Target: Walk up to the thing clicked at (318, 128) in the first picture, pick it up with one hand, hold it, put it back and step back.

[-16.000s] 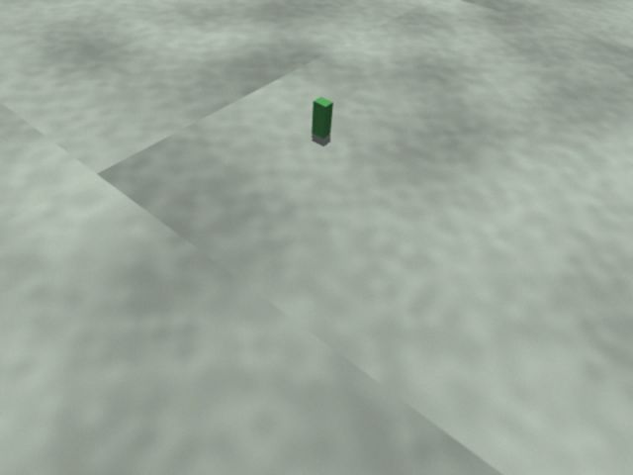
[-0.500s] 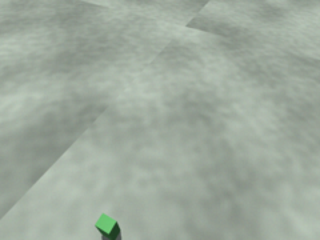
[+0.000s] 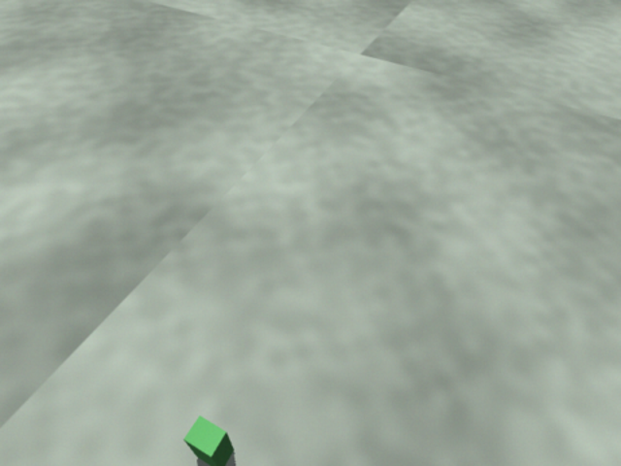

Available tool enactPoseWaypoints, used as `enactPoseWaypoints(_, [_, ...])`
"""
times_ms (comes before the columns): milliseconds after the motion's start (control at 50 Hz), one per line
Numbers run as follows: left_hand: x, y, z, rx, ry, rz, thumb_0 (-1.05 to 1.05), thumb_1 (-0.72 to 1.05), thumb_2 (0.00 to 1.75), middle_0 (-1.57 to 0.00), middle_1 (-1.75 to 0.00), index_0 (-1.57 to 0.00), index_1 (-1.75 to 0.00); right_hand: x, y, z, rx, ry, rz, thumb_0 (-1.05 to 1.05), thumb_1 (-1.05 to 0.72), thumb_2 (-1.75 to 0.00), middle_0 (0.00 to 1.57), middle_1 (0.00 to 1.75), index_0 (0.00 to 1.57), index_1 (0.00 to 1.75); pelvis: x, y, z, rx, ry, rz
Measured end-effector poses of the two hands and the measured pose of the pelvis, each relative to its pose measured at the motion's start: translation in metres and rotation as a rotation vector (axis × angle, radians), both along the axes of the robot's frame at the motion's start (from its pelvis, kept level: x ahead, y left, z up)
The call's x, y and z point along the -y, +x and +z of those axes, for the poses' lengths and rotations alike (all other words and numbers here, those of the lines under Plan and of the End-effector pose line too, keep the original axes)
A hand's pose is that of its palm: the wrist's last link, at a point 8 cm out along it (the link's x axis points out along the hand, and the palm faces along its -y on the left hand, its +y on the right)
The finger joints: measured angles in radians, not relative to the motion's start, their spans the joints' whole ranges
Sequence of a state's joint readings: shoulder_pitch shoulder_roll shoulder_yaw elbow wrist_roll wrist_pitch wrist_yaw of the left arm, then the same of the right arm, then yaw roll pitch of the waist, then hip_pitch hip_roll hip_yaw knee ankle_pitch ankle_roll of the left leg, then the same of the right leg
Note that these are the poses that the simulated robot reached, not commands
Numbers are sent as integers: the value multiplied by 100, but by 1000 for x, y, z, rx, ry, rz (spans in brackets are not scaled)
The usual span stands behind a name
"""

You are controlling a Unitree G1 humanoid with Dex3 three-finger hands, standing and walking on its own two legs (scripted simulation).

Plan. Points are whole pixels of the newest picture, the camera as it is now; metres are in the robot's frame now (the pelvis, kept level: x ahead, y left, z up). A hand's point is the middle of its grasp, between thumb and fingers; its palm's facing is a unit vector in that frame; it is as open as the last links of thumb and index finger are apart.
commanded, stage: go down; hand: left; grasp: from the side
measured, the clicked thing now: (210, 445) +0.32 +0.22 -0.69
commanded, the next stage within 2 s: none
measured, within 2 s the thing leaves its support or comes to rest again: neither
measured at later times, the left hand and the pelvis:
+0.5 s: hand out of the picture +0.13 +0.28 -0.18, palm faces +0.06 -0.94 -0.34, open 14.5 cm; pelvis -0.02 +0.00 -0.04, yaw +2 degrees
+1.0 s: hand out of the picture +0.14 +0.32 -0.24, palm faces +0.15 -0.95 -0.28, open 17.2 cm; pelvis -0.04 +0.01 -0.12, yaw +3 degrees
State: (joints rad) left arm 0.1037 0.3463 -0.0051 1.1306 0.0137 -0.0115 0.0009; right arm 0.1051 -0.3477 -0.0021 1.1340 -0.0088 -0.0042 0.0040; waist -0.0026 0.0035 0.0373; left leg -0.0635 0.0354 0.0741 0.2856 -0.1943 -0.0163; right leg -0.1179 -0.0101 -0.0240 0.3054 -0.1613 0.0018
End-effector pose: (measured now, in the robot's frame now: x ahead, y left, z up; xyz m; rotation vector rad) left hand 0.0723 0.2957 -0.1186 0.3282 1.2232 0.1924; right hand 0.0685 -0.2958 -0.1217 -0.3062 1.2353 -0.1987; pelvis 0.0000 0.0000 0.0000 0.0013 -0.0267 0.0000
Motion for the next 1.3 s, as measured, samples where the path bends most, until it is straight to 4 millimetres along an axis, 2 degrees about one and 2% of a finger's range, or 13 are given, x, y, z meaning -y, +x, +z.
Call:
enactPoseWaypoints(120, [-1,-2,0,-5,0,4,0,90,90,-21,-30,-21,-30,-1,-2,-1,-3,2,0,1,-90,-90,21,30,20,30,0,0,0,1,1,0])
enactPoseWaypoints(180, [2,12,0,69,-7,44,0,86,86,-20,-26,-20,-26,-7,3,0,66,3,6,1,-92,-91,21,30,20,30,0,-6,-3,-32,1,21])
enactPoseWaypoints(280, [-2,45,-9,130,-22,48,0,66,66,-13,-14,-13,-14,-25,4,-6,122,29,19,1,-94,-91,20,30,20,30,2,-16,-13,-108,1,29])
enactPoseWaypoints(360, [-8,56,-12,158,-16,30,0,43,44,-9,-9,-10,-8,-36,2,-10,151,50,4,1,-93,-91,20,30,20,30,0,-18,-21,-140,-2,26])
enactPoseWaypoints(480, [-23,47,-24,139,-11,46,0,8,20,-8,-5,-9,-4,-44,7,-18,204,58,14,1,-90,-90,21,30,20,30,-4,-20,-35,-189,-11,29])
enactPoseWaypoints(640, [-31,30,-41,183,-20,37,0,-29,6,-8,-5,-9,-4,-47,32,-30,312,22,61,1,-86,-89,21,30,20,30,-10,-25,-62,-246,-25,37])
enactPoseWaypoints(800, [-35,22,-48,199,-21,45,-1,-45,2,-9,-4,-10,-4,-59,61,-32,424,10,114,1,-86,-89,20,30,20,30,-13,-29,-78,-271,-39,46])
enactPoseWaypoints(900, [-46,27,-62,222,-21,69,-1,-48,1,-9,-4,-10,-3,-66,71,-39,474,5,157,1,-87,-89,21,30,20,30,-12,-34,-92,-306,-47,52])
enactPoseWaypoints(980, [-62,44,-81,309,-40,74,-1,-49,1,-8,-4,-10,-3,-65,71,-59,481,-6,198,1,-88,-89,21,30,20,30,-11,-42,-115,-361,-49,53])
enactPoseWaypoints(1080, [-85,70,-109,453,-67,48,-1,-52,1,-9,-3,-10,-2,-59,64,-102,442,-23,231,1,-89,-90,21,30,20,30,-11,-53,-156,-437,-52,51])
enactPoseWaypoints(1200, [-103,88,-137,555,-89,10,-1,-56,1,-9,-5,-10,-4,-53,45,-157,353,-29,227,1,-88,-89,21,30,20,30,-11,-65,-198,-502,-59,48])
enactPoseWaypoints(1300, [-114,98,-150,619,-90,1,-1,-58,2,-9,-8,-10,-7,-51,26,-191,284,-26,218,1,-88,-90,21,30,20,30,-9,-74,-222,-532,-62,46])
